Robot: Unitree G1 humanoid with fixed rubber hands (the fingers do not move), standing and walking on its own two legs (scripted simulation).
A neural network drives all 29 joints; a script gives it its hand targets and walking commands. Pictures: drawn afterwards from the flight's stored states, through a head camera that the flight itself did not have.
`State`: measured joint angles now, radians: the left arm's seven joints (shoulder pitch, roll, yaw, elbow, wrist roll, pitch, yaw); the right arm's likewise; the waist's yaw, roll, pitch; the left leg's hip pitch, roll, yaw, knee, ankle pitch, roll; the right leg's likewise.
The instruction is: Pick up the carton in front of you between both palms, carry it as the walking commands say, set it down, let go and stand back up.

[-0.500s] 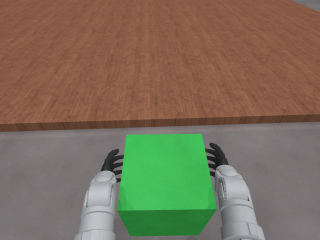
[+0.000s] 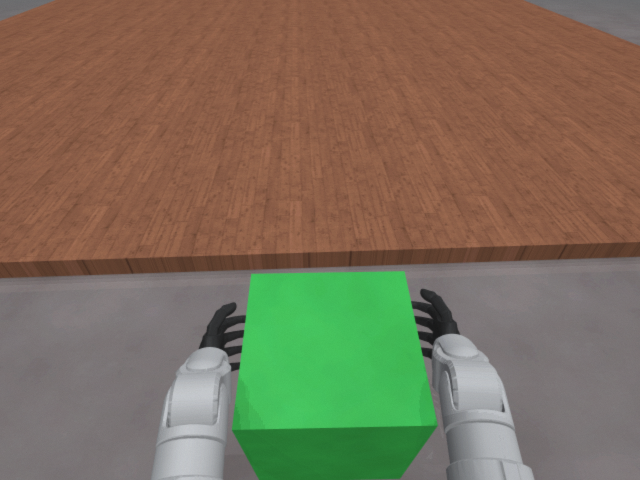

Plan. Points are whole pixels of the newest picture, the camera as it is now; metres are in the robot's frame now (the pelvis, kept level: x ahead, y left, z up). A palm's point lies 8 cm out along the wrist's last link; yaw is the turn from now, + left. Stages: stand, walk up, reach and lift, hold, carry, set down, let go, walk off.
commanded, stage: hold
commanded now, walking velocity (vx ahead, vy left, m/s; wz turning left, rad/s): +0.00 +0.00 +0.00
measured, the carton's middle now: (329, 381) +0.29 +0.00 -0.03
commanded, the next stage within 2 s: carry in 0.78 s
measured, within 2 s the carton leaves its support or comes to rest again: neither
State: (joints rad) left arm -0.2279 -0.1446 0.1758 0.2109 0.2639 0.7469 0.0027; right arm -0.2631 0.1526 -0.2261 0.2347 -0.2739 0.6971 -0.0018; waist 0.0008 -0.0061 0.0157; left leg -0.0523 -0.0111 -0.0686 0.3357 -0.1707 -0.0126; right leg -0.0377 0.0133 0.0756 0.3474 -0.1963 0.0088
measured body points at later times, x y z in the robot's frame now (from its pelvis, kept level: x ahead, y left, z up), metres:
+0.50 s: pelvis -0.01 +0.00 +0.00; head -0.06 +0.01 +0.45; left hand +0.29 +0.15 +0.04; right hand +0.30 -0.15 +0.05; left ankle +0.02 +0.13 -0.75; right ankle +0.00 -0.13 -0.75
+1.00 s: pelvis +0.03 -0.01 -0.01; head -0.01 -0.02 +0.44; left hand +0.33 +0.13 +0.06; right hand +0.33 -0.18 +0.06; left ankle +0.02 +0.13 -0.74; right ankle +0.01 -0.13 -0.75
